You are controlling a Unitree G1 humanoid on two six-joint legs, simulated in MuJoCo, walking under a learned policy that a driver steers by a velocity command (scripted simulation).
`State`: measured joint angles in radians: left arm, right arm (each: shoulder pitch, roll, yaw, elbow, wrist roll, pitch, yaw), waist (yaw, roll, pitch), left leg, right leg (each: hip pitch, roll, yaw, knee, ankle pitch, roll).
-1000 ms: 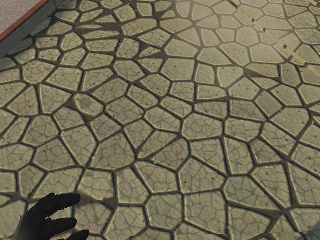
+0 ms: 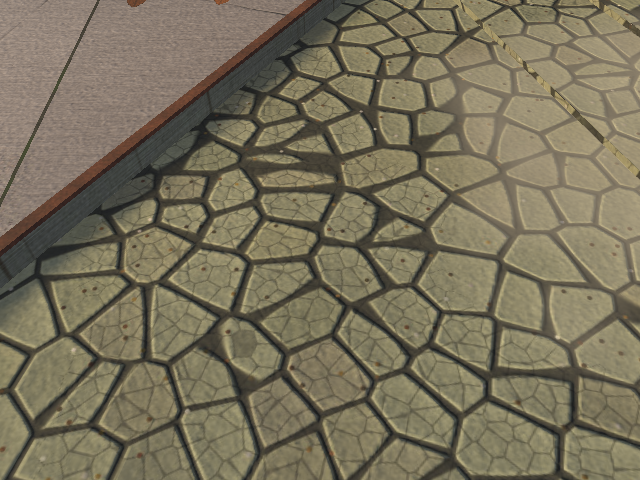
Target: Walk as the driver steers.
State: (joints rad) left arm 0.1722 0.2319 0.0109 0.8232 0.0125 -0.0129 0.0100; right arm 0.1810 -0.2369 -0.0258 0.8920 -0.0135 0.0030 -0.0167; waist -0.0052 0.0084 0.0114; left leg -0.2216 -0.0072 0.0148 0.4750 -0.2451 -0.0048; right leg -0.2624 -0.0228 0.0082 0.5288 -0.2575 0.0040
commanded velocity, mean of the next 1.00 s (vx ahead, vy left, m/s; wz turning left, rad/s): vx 0.39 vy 0.00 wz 0.00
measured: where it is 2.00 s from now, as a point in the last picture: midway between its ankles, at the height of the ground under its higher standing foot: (367, 305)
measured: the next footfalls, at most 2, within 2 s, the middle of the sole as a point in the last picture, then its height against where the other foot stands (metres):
right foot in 0.66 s outside the picture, level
left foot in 1.20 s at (322, 395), level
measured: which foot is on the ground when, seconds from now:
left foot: down 0.00-0.66, up 0.68-1.00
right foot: down 0.00-0.24, up 0.26-0.64, down 0.66-1.00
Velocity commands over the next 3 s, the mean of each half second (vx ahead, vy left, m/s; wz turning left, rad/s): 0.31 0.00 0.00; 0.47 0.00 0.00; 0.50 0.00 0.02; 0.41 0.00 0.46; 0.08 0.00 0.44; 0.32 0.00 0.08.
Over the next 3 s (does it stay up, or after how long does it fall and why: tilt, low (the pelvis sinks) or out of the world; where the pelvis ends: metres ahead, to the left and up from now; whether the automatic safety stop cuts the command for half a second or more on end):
stays up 1.14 0.03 -0.03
